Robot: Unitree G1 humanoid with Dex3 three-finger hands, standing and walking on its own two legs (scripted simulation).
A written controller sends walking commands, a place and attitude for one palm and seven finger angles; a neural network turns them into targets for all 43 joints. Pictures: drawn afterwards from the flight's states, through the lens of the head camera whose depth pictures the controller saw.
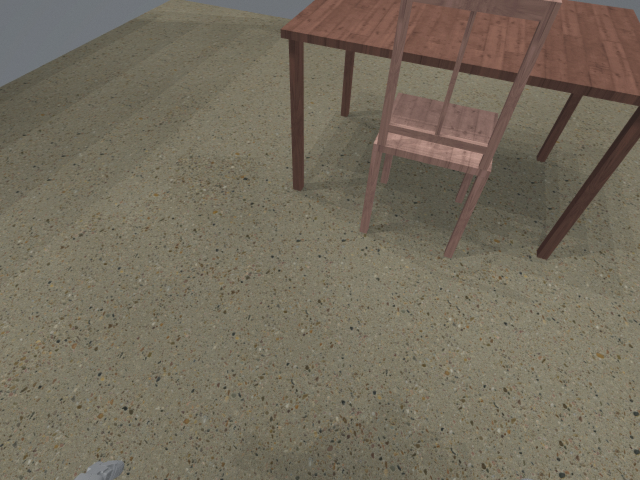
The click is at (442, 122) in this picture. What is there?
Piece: chair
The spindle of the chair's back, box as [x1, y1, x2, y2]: [435, 11, 476, 135]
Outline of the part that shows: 471,11 469,15 435,134 437,135 440,131 476,12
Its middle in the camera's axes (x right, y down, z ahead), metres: +0.38 -0.46 +1.11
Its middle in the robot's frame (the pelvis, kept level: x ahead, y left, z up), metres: +1.16 -0.32 -0.04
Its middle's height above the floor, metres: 0.73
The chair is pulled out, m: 0.00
